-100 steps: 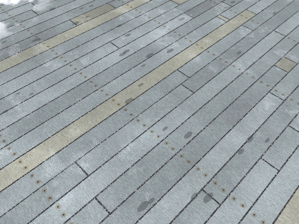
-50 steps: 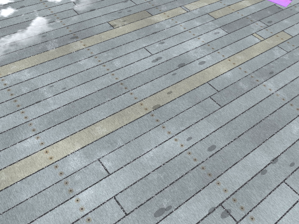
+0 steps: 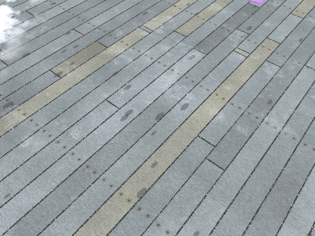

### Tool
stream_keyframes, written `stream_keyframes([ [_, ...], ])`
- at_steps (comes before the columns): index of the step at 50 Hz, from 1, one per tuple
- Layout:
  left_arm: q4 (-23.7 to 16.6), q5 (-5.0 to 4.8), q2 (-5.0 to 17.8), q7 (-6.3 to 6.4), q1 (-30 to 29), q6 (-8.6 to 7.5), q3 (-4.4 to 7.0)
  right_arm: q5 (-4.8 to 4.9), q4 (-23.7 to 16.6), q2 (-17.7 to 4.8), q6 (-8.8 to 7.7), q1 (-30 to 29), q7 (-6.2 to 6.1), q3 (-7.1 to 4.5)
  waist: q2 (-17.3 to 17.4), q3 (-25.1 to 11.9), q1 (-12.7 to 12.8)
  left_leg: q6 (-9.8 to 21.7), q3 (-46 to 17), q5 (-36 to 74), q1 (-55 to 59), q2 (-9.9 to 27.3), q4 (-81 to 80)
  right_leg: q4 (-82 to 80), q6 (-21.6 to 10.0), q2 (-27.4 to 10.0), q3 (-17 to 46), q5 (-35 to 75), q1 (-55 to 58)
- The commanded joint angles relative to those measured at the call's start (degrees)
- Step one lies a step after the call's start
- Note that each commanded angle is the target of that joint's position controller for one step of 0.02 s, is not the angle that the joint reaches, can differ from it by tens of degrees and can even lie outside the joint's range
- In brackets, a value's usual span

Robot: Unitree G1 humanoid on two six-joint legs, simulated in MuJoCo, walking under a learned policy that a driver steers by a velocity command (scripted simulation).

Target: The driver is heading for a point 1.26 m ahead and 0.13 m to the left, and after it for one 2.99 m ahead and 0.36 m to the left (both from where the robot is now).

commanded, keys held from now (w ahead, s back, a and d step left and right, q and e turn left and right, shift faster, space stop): w+e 0.08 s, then w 0.08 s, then w+q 0.84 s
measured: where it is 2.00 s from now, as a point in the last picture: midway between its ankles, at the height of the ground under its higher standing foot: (140, 123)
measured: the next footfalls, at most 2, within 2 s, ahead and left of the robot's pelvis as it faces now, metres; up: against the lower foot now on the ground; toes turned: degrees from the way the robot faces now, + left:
right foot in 0.36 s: +0.32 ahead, -0.14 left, +0.00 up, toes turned -8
left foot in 0.88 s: +0.59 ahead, +0.07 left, +0.00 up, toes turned +17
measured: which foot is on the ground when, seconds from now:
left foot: down 0.00-0.38, up 0.40-0.86, down 0.88-1.00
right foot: up 0.00-0.34, down 0.36-0.90, up 0.92-1.00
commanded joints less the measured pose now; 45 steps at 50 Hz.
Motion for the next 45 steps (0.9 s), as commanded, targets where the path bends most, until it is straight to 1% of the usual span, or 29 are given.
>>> stream_keyframes([
  [1, -3.68, 0.75, 1.95, -1.28, 1.31, 1.04, 0.36, 0.83, -0.27, -5.56, -1.61, 6.8, 0.18, -1.72, 8.52, -3.02, -1.91, 6.0, -14.13, 8.41, 11.67, 15.36, -14.55, 1.77, 0.88, -4.65, 1.49, 3.12, -11.39],
  [2, -4.36, 0.72, 1.6, -1.57, -0.03, 1.34, 0.26, 1.14, 0.17, -5.84, -2.04, 7.35, 0.33, -1.91, 8.22, -2.79, -1.68, 6.38, -12.2, 10.82, 11.9, 15.57, -15.25, 1.53, 1.12, -4.9, 1.34, 4.28, -12.72],
  [4, -5.9, 0.9, 1.25, -2.14, -3.71, 1.66, 0.03, 1.32, 0.84, -6.34, -2.36, 8.28, 0.45, -2.26, 7.76, -1.86, -1.84, 7.0, -8.81, 12.84, 12.6, 16.0, -16.81, 0.27, 1.7, -5.73, 0.97, 7.62, -16.22],
  [7, -7.85, 0.87, 0.23, -2.5, -9.2, 1.37, -0.66, 0.97, 2.65, -6.03, -2.33, 10.87, 0.76, -2.27, 7.1, -0.14, -2.76, 7.32, -4.34, 15.09, 12.63, 14.5, -18.09, -7.58, 2.33, -5.25, 0.8, 12.83, -17.88],
  [9, -8.69, 0.85, -1.0, -2.66, -12.64, 0.89, -1.52, 1.03, 3.77, -5.89, -2.32, 11.9, 1.07, -2.17, 7.18, 0.62, -3.47, 6.8, -1.37, 15.84, 11.69, 12.9, -18.44, -16.55, 2.18, -4.5, -0.56, 16.65, -14.63],
  [11, -10.02, 1.01, -1.35, -2.8, -16.96, 0.51, -2.17, 1.41, 5.2, -6.91, -2.07, 13.6, 1.13, -2.29, 7.56, 1.49, -4.2, 6.82, -0.57, 17.14, 11.51, 12.76, -18.65, -24.17, 1.68, -3.96, -4.03, 16.89, -10.85],
  [13, -10.68, 1.13, -0.9, -2.54, -19.49, 0.14, -2.47, 1.65, 7.02, -7.95, -1.45, 16.27, 1.14, -2.47, 7.82, 1.83, -4.83, 7.18, -2.26, 20.63, 14.33, 13.6, -17.25, -28.58, 0.8, -4.12, -6.42, 15.04, -8.62],
  [15, -10.71, 1.1, -0.12, -1.88, -19.34, -0.52, -2.44, 1.44, 8.32, -9.24, -0.74, 17.35, 1.0, -2.77, 7.96, 1.5, -4.27, 7.15, -3.72, 27.85, 17.35, 14.76, -13.55, -31.69, -0.37, -3.08, -6.85, 11.33, -5.81],
  [16, -9.82, 1.16, 0.49, -1.43, -16.53, -0.98, -2.2, 1.39, 8.79, -9.87, -0.48, 17.23, 0.9, -2.89, 8.11, 0.08, -2.71, 6.71, -3.79, 34.52, 18.26, 14.57, -9.44, -33.75, -1.06, -1.79, -6.98, 9.55, -1.56],
  [17, -7.5, 1.5, 1.35, -0.86, -9.67, -1.73, -1.7, 1.77, 9.25, -10.03, -0.19, 16.85, 0.86, -2.88, 6.73, -3.42, 0.81, 5.77, -2.4, 38.56, 17.2, 12.83, -1.2, -38.24, -2.12, -0.49, -7.31, 11.42, 7.67],
  [18, -4.38, 2.49, 4.05, -0.04, -0.37, -2.53, -0.65, 2.18, 8.84, -8.53, -0.24, 16.85, 0.92, -2.38, 4.54, -9.7, 4.31, 4.67, -0.99, 30.76, 10.08, 10.05, 10.04, -38.83, -3.55, -3.83, -4.02, 12.24, 22.29],
  [19, -3.75, 3.7, 10.11, 1.04, 7.99, -2.88, 0.78, 2.98, 5.47, -3.17, -0.44, 17.48, 1.24, -0.97, -5.47, -18.92, 6.33, 2.67, 1.7, 4.15, -5.51, 4.85, 29.06, -40.26, -7.0, -21.99, 16.04, 6.93, 39.26],
  [20, -3.36, 1.76, 12.49, 1.36, 7.85, -2.01, 1.6, 3.1, 5.81, -3.66, 0.14, 20.69, 0.81, -1.65, -11.32, -22.58, 4.51, 2.27, -2.25, -20.43, -15.98, -1.77, 41.2, -47.25, -10.77, -29.71, 32.8, 7.54, 41.06],
  [21, -3.96, 0.67, 8.59, 1.35, 3.18, -1.71, 0.76, 2.15, 6.38, -7.03, 0.87, 17.17, 0.44, -2.79, -3.69, -13.79, 3.29, 2.88, -7.0, -17.01, -19.25, 1.85, 43.75, -47.9, -9.37, -26.59, 25.14, 5.54, 33.86],
  [22, -4.15, 0.32, 4.3, 1.21, -1.25, -2.12, -0.43, 2.22, 6.16, -5.58, 0.82, 14.86, 0.8, -2.67, -2.87, -6.35, 1.3, 2.87, -6.62, -12.64, -19.3, 3.82, 41.91, -50.21, -7.9, -23.51, 17.53, 7.2, 26.07],
  [23, -4.03, 0.24, 1.45, 1.06, -3.61, -2.6, -1.14, 2.22, 6.74, -4.43, 1.14, 14.47, 0.97, -2.68, -2.48, -2.87, -0.35, 2.56, -6.2, -9.73, -17.23, 5.15, 39.25, -52.75, -5.82, -20.72, 11.85, 9.57, 20.65],
  [24, -3.57, 0.0, 0.06, 1.22, -4.48, -3.09, -1.53, 1.29, 7.09, -4.13, 1.86, 14.54, 1.29, -2.89, -3.7, -0.98, -1.75, 2.05, -6.04, -8.21, -15.49, 5.87, 37.75, -54.17, -4.51, -18.69, 7.65, 12.24, 17.11],
  [25, -3.21, 0.03, -0.29, 1.37, -4.59, -3.56, -1.57, 0.77, 7.58, -3.26, 2.62, 15.43, 1.75, -2.89, -4.04, -0.77, -2.65, 1.56, -5.65, -6.85, -13.97, 5.89, 37.92, -54.95, -4.05, -17.82, 4.75, 14.67, 15.36],
  [27, -2.13, -0.26, 0.19, 1.46, -3.06, -4.71, -1.25, 0.78, 6.75, -2.12, 3.42, 13.52, 2.49, -3.05, -2.54, -0.53, -3.52, 1.11, -5.24, -3.99, -15.57, 5.82, 38.19, -56.1, -4.43, -17.53, 1.02, 20.35, 15.36],
  [29, -1.07, -0.49, 0.59, 1.63, -1.44, -5.24, -0.93, 0.58, 5.33, -1.51, 3.77, 9.68, 3.03, -3.06, -2.15, 0.43, -3.44, 0.6, -4.91, -0.22, -19.48, 6.48, 36.98, -57.0, -4.82, -17.57, -2.46, 23.06, 16.4],
  [31, 0.01, -0.33, 0.04, 1.77, 0.29, -5.23, -0.97, 0.47, 3.84, -1.2, 3.87, 5.69, 3.47, -2.91, -2.14, 1.55, -2.95, 0.15, -4.39, 3.53, -22.47, 6.78, 33.64, -57.23, -5.04, -17.16, -5.67, 24.82, 17.36],
  [33, 0.77, -0.23, -0.14, 1.81, 0.9, -5.14, -1.04, 0.52, 2.14, -0.53, 3.68, 1.2, 3.97, -2.39, -1.98, 2.76, -2.39, 0.03, -2.95, 7.73, -21.92, 6.4, 26.24, -57.1, -4.67, -16.03, -9.21, 26.08, 17.11],
  [36, 1.91, -0.23, 1.73, 2.13, 2.84, -5.01, -0.62, 0.31, -0.42, -0.19, 3.54, -5.23, 4.73, -1.63, -1.85, 3.81, -0.94, 1.21, 0.6, 10.5, -18.59, 5.45, 16.33, -56.92, -4.29, -16.82, -12.47, 28.87, 18.48],
  [39, 3.26, -0.13, 3.27, 2.49, 5.04, -4.28, -0.21, 0.01, -2.09, -1.29, 3.61, -7.94, 4.91, -1.7, -1.3, 3.99, -0.53, 3.63, 3.17, 6.24, -16.91, 3.8, 11.45, -53.6, -3.52, -18.3, -14.69, 37.04, 24.27],
  [41, 3.64, 0.04, 4.81, 2.81, 4.99, -3.57, 0.11, -0.12, -2.11, -2.27, 3.72, -6.36, 4.47, -2.15, -2.33, 1.85, -1.76, 5.87, 5.49, 0.48, -12.44, 0.4, 9.99, -46.55, -2.74, -18.49, -16.63, 53.93, 27.61],
  [42, 3.76, 0.15, 5.83, 2.93, 4.89, -3.0, 0.39, -0.15, -1.45, -3.07, 3.66, -3.3, 4.15, -2.59, -2.91, -0.37, -3.24, 7.22, 6.28, -2.96, -8.55, -1.77, 9.49, -40.21, -2.54, -18.53, -17.29, 61.3, 28.59],
  [43, 3.71, 0.17, 6.72, 2.93, 4.87, -2.33, 0.62, -0.16, 0.0, -4.21, 3.29, 2.11, 3.76, -3.29, -2.8, -3.76, -5.46, 8.71, 6.25, -5.04, -2.27, -3.99, 7.67, -30.91, -2.37, -18.4, -17.58, 62.77, 27.88],
  [44, 3.16, 0.05, 6.82, 2.75, 4.41, -1.93, 0.58, -0.65, 2.86, -6.21, 2.75, 10.91, 2.99, -4.46, -0.13, -8.75, -9.51, 10.65, 4.29, -3.42, 10.19, -5.0, 3.05, -17.16, -0.88, -17.19, -18.46, 54.58, 21.83],
  [45, 0.58, -0.53, 2.82, 2.31, 5.76, -2.14, -0.44, -1.17, 3.8, -12.78, 2.78, 16.52, 1.98, -6.48, 7.99, -14.85, -10.46, 15.36, -14.8, -11.47, 26.48, 8.47, 0.78, 2.03, 1.65, -13.54, -18.48, 28.2, 4.45],
])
